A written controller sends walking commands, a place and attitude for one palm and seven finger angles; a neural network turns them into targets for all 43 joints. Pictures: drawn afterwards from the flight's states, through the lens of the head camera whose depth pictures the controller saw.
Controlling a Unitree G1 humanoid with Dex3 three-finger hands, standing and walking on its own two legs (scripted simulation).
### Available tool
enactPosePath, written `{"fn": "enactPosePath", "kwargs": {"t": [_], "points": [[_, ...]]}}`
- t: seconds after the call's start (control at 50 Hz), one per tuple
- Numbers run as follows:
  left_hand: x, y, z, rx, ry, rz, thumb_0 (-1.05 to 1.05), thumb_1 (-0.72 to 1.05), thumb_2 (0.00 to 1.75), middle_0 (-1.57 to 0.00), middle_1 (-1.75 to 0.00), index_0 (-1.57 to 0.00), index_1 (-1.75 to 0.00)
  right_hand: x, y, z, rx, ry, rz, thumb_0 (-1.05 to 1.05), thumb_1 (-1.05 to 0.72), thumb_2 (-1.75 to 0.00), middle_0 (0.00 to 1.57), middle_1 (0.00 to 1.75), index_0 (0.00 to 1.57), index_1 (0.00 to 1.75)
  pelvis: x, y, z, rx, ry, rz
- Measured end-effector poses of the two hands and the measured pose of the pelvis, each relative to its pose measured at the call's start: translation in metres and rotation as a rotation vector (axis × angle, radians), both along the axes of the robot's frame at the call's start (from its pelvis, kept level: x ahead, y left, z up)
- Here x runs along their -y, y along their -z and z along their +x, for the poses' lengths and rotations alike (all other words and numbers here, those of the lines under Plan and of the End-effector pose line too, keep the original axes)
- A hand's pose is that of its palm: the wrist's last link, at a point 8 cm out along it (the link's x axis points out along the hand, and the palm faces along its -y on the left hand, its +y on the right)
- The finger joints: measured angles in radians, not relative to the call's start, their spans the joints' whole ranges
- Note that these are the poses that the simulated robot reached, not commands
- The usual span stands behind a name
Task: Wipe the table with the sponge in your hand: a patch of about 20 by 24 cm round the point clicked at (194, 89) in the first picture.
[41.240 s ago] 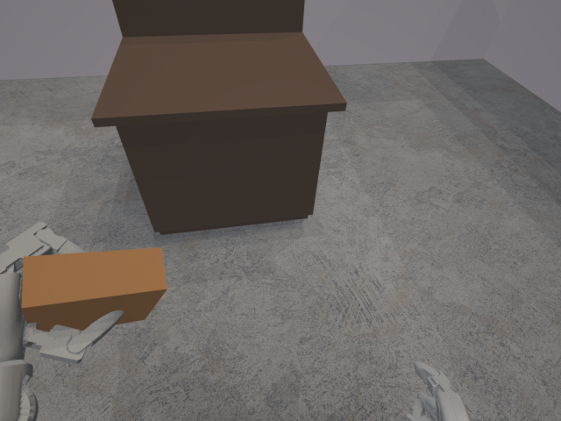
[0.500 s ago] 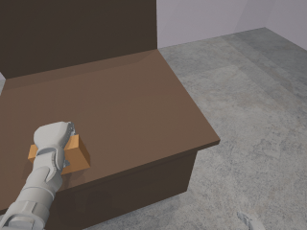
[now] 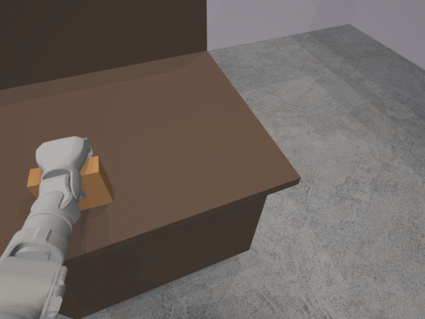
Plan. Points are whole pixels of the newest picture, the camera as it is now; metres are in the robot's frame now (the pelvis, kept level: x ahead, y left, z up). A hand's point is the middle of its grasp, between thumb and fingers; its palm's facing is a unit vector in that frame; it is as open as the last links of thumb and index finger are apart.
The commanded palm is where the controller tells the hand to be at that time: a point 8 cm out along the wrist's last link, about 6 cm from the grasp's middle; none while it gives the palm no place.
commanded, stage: wipe forward along the middle lane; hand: left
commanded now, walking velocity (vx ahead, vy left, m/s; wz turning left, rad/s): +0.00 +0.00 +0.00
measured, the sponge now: (78, 192) +0.38 +0.32 -0.02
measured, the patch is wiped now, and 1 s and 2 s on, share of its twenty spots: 1.00 1.00 1.00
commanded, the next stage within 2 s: slide back across to the first lane in 0.84 s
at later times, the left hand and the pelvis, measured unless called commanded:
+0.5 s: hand (72, 150) +0.46 +0.34 +0.03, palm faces -0.14 -0.01 -0.99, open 9.1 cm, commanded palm +0.44 +0.32 +0.07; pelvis +0.01 +0.02 -0.01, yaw -2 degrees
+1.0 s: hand (68, 140) +0.49 +0.36 +0.03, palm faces -0.13 -0.02 -0.99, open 9.1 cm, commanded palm +0.47 +0.34 +0.07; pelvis +0.01 +0.04 -0.01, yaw -2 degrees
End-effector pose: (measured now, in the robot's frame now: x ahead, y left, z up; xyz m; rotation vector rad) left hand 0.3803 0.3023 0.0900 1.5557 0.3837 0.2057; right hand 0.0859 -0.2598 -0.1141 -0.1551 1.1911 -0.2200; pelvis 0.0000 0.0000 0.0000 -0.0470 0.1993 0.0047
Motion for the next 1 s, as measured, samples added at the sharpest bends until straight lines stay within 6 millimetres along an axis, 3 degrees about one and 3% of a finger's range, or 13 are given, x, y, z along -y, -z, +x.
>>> {"fn": "enactPosePath", "kwargs": {"t": [0.38,0.6,0.84,1.0], "points": [[-0.02,-0.001,0.05,-0.017,-0.016,0.001,-0.01,-0.5,1.09,-0.86,-1.42,-0.88,-1.44,-0.008,0.005,-0.047,-0.122,0.055,-0.026,0.01,-0.91,-0.9,0.2,0.3,0.2,0.3,-0.013,0.007,0.003,-0.078,0.016,-0.021],[-0.031,0.0,0.073,-0.032,-0.004,0.007,-0.01,-0.5,1.09,-0.86,-1.42,-0.88,-1.45,-0.016,0.002,-0.048,-0.15,0.061,-0.036,0.01,-0.91,-0.9,0.2,0.3,0.2,0.3,-0.024,0.008,0.013,-0.105,0.02,-0.033],[-0.042,0.001,0.084,-0.012,-0.015,-0.008,-0.01,-0.5,1.1,-0.86,-1.42,-0.88,-1.45,-0.028,0.003,-0.038,-0.151,0.044,-0.035,0.01,-0.91,-0.9,0.2,0.3,0.2,0.3,-0.033,0.011,0.018,-0.124,0.017,-0.042],[-0.048,0.0,0.094,-0.021,-0.022,0.0,-0.01,-0.5,1.1,-0.85,-1.42,-0.87,-1.45,-0.03,0.003,-0.047,-0.173,0.045,-0.052,0.01,-0.91,-0.9,0.2,0.3,0.2,0.3,-0.037,0.014,0.014,-0.14,0.015,-0.051]]}}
